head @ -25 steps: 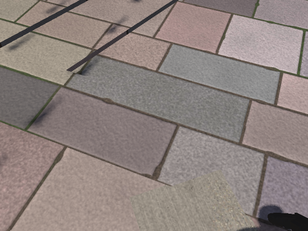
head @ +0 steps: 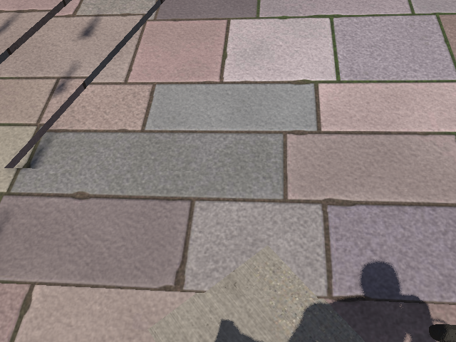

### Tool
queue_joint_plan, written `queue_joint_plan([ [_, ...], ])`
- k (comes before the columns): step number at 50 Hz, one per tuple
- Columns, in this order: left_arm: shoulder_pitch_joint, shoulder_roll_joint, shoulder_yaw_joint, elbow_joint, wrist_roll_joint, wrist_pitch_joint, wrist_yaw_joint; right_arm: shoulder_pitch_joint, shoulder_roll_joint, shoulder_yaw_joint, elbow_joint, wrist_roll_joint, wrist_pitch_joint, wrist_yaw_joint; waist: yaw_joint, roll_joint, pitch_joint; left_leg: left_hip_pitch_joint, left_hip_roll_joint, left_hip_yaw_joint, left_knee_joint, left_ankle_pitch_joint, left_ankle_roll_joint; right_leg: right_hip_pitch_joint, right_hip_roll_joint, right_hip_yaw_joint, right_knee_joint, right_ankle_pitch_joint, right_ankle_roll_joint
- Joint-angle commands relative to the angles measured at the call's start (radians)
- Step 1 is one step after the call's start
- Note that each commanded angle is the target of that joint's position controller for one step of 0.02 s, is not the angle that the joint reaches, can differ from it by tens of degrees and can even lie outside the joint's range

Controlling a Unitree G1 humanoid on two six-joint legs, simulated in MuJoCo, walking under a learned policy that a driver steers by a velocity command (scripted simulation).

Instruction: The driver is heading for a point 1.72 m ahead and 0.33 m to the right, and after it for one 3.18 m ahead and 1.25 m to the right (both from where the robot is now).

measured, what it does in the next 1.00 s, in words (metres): steps on the spot, turning right: left foot, then right foot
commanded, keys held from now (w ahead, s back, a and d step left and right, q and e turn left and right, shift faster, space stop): e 0.52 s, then no key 0.48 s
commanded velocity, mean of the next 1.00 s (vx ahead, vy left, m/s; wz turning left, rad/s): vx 0.00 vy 0.00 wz -0.43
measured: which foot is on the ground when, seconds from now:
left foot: up 0.00-0.20, down 0.22-0.64, up 0.66-1.00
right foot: down 0.00-0.22, up 0.24-0.62, down 0.64-1.00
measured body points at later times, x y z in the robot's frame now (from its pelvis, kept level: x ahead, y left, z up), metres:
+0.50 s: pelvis -0.03 +0.03 +0.00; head +0.01 +0.03 +0.45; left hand +0.20 +0.26 -0.10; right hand +0.02 -0.28 -0.10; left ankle -0.01 +0.15 -0.74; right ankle -0.08 -0.10 -0.68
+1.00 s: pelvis -0.07 -0.02 +0.00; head -0.06 -0.03 +0.45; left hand +0.18 +0.13 -0.10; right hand -0.09 -0.32 -0.13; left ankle -0.04 +0.13 -0.73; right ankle -0.10 -0.10 -0.74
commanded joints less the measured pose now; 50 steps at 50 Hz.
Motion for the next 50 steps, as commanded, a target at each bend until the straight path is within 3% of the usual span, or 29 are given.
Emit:
queue_joint_plan([
  [1,-0.026,0.173,0.050,-0.077,-0.006,-0.007,0.011,-0.055,-0.034,0.004,-0.082,0.004,-0.017,0.008,-0.002,-0.162,-0.180,-0.040,0.006,-0.036,-0.105,0.003,-0.014,0.246,-0.224,0.275,-0.067,0.468,-0.170],
  [7,-0.069,0.184,0.058,-0.092,-0.015,0.008,0.000,0.001,-0.048,0.005,-0.068,0.017,-0.020,0.025,-0.004,-0.201,-0.186,0.138,-0.021,-0.043,-0.336,-0.035,-0.006,0.183,-0.199,0.390,-0.060,0.435,-0.172],
  [10,-0.114,0.167,0.055,-0.103,-0.036,0.017,0.007,0.097,-0.050,-0.006,-0.035,0.012,-0.025,0.036,-0.057,-0.187,-0.179,0.315,-0.013,-0.020,-0.630,0.163,0.034,0.102,-0.125,0.383,-0.016,0.292,-0.109],
  [11,-0.087,0.137,0.051,-0.103,-0.040,0.018,0.011,0.115,-0.090,-0.018,-0.027,0.003,-0.022,0.033,-0.042,-0.080,-0.175,0.423,0.106,-0.104,-0.685,0.283,0.083,-0.009,-0.051,0.303,0.089,0.041,-0.054],
  [12,0.008,0.119,0.049,-0.099,-0.033,0.011,0.013,0.091,-0.172,-0.034,-0.036,-0.006,-0.011,0.024,0.030,0.208,-0.156,0.500,0.324,-0.310,-0.667,0.638,0.209,-0.195,0.128,0.118,0.302,-0.369,0.019],
  [13,-0.028,0.205,0.078,-0.105,-0.018,-0.001,0.014,0.075,-0.172,-0.037,-0.049,-0.035,-0.019,0.026,-0.003,0.211,-0.123,0.386,0.456,-0.429,-0.732,0.619,0.340,-0.280,0.078,0.078,0.537,-0.404,0.070],
  [14,-0.048,0.253,0.095,-0.089,-0.026,0.001,0.017,0.014,-0.128,-0.027,-0.070,-0.036,-0.026,0.021,0.008,0.114,-0.093,0.345,0.405,-0.358,-0.739,0.521,0.322,-0.264,0.035,0.090,0.644,-0.330,0.078],
  [16,-0.027,0.201,0.084,-0.061,-0.012,0.028,0.021,-0.042,-0.065,-0.005,-0.082,-0.005,-0.028,0.006,0.020,0.064,-0.073,0.364,0.328,-0.223,-0.716,0.525,0.263,-0.298,0.024,0.061,0.778,-0.244,0.101],
  [17,-0.015,0.174,0.076,-0.059,-0.012,0.036,0.017,-0.037,-0.061,0.000,-0.078,0.002,-0.026,-0.003,0.017,0.061,-0.069,0.377,0.307,-0.175,-0.707,0.560,0.259,-0.307,0.022,0.049,0.819,-0.211,0.113],
  [18,-0.030,0.146,0.065,-0.071,-0.020,0.038,0.013,-0.013,-0.062,0.001,-0.069,0.003,-0.019,-0.009,0.010,0.069,-0.060,0.396,0.274,-0.123,-0.715,0.530,0.247,-0.320,0.013,0.014,0.766,-0.188,0.120],
  [20,-0.098,0.112,0.047,-0.106,-0.028,0.036,0.009,0.061,-0.077,-0.005,-0.047,-0.002,-0.005,-0.018,-0.042,0.106,-0.062,0.493,0.276,-0.099,-0.717,0.511,0.248,-0.362,-0.012,-0.022,0.639,-0.172,0.132],
  [23,-0.124,0.090,0.030,-0.133,-0.019,0.034,-0.004,0.095,-0.128,-0.022,-0.032,-0.004,0.007,-0.014,-0.068,0.134,-0.105,0.539,0.310,-0.066,-0.709,0.534,0.259,-0.285,-0.052,-0.067,0.474,-0.203,0.137],
  [25,-0.116,0.089,0.025,-0.140,-0.018,0.036,-0.010,0.078,-0.157,-0.032,-0.031,0.003,0.010,-0.003,-0.066,0.157,-0.111,0.483,0.318,-0.024,-0.716,0.547,0.257,-0.175,-0.062,-0.111,0.370,-0.213,0.125],
  [28,-0.089,0.100,0.030,-0.137,-0.018,0.041,-0.017,0.088,-0.171,-0.034,-0.014,0.024,0.006,0.010,-0.060,0.166,-0.113,0.460,0.329,-0.013,-0.690,0.540,0.248,-0.068,-0.045,-0.146,0.214,-0.188,0.095],
  [30,-0.020,0.089,0.033,-0.110,-0.017,0.041,-0.023,0.064,-0.166,-0.029,-0.005,0.046,0.004,0.012,-0.013,0.145,-0.121,0.428,0.313,0.012,-0.624,0.522,0.208,0.067,-0.022,-0.170,-0.017,-0.035,0.045],
  [31,0.024,0.102,0.039,-0.091,-0.014,0.038,-0.023,0.092,-0.136,-0.018,0.013,0.052,-0.003,0.013,0.004,0.103,-0.133,0.366,0.284,0.044,-0.560,0.463,0.155,0.194,-0.015,-0.156,-0.146,0.091,0.011],
  [32,0.058,0.168,0.056,-0.090,-0.015,0.033,-0.016,0.132,-0.080,0.001,0.017,0.021,-0.009,0.018,-0.012,-0.083,-0.176,0.204,0.206,0.127,-0.380,0.206,0.060,0.388,-0.150,0.034,-0.154,0.402,-0.033],
  [33,0.029,0.246,0.060,-0.116,0.006,0.022,-0.009,0.112,-0.036,0.023,-0.021,-0.025,-0.014,0.021,-0.032,-0.322,-0.177,-0.025,0.091,0.133,-0.164,-0.291,-0.023,0.425,-0.394,0.302,-0.107,0.736,-0.210],
  [34,0.043,0.197,0.046,-0.110,0.034,-0.001,-0.019,0.067,-0.107,-0.001,-0.020,-0.005,-0.007,0.007,0.032,-0.218,-0.217,0.000,0.099,0.015,-0.005,-0.321,-0.035,0.298,-0.432,0.307,-0.142,0.611,-0.316],
  [35,-0.009,0.170,0.033,-0.099,0.034,-0.019,-0.024,0.059,-0.136,-0.011,-0.014,0.019,0.002,0.001,0.008,-0.181,-0.164,0.002,0.107,-0.007,0.045,-0.260,-0.030,0.243,-0.367,0.230,-0.168,0.485,-0.281],
  [36,-0.057,0.150,0.027,-0.086,0.020,-0.026,-0.022,0.074,-0.124,-0.012,0.001,0.019,0.012,-0.007,-0.016,-0.175,-0.129,-0.011,0.109,-0.008,0.038,-0.196,-0.031,0.222,-0.304,0.172,-0.179,0.378,-0.227],
  [37,-0.087,0.126,0.017,-0.082,0.008,-0.031,-0.019,0.088,-0.124,-0.014,0.018,0.008,0.021,-0.015,-0.021,-0.174,-0.113,-0.009,0.109,-0.012,0.041,-0.133,-0.039,0.210,-0.280,0.143,-0.181,0.381,-0.200],
  [38,-0.107,0.109,0.007,-0.075,0.006,-0.033,-0.014,0.107,-0.117,-0.014,0.027,0.003,0.026,-0.017,-0.036,-0.170,-0.112,0.030,0.103,-0.013,0.054,-0.078,-0.048,0.179,-0.261,0.113,-0.181,0.435,-0.192],
  [40,-0.116,0.074,-0.007,-0.059,0.012,-0.036,-0.007,0.135,-0.095,-0.007,0.035,0.010,0.027,-0.014,-0.049,-0.167,-0.126,0.073,0.099,-0.015,0.026,-0.029,-0.057,0.179,-0.243,0.084,-0.185,0.433,-0.186],
  [43,-0.114,0.072,-0.009,-0.030,0.015,-0.035,-0.003,0.110,-0.059,0.010,0.033,0.009,0.027,-0.014,-0.029,-0.158,-0.112,0.124,0.108,-0.015,-0.163,-0.014,-0.059,0.193,-0.227,0.083,-0.187,0.321,-0.175],
  [47,-0.114,0.088,-0.008,0.004,0.017,-0.028,-0.010,0.111,-0.065,0.016,0.043,0.011,0.023,-0.013,-0.012,-0.159,-0.083,0.222,0.092,0.007,-0.317,-0.063,-0.050,0.142,-0.232,0.134,-0.191,0.174,-0.195],
  [50,-0.133,0.063,-0.020,0.034,0.002,-0.026,-0.013,0.173,-0.044,0.024,0.076,0.007,0.014,-0.008,-0.053,-0.133,-0.068,0.341,0.075,0.024,-0.557,0.076,-0.020,0.094,-0.204,0.142,-0.164,0.093,-0.162],
])
Keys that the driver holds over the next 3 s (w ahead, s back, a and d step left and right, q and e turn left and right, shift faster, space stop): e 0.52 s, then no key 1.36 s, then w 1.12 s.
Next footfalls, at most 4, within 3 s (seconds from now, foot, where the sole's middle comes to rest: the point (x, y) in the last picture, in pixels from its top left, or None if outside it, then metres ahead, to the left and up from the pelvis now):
0.22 left None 0.03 0.14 -0.78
0.64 right None -0.06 -0.12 -0.78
1.02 left None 0.00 0.11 -0.78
2.60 right None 0.27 -0.28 -0.81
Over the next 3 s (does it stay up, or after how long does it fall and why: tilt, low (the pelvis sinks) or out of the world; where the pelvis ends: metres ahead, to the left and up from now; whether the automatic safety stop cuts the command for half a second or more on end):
stays up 0.36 -0.22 -0.04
